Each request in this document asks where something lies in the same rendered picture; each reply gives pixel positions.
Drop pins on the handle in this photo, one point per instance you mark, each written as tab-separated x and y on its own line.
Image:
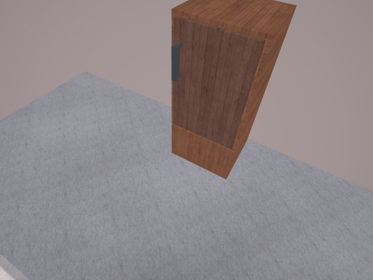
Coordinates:
175	62

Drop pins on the cupboard door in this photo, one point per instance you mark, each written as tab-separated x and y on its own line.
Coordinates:
218	68

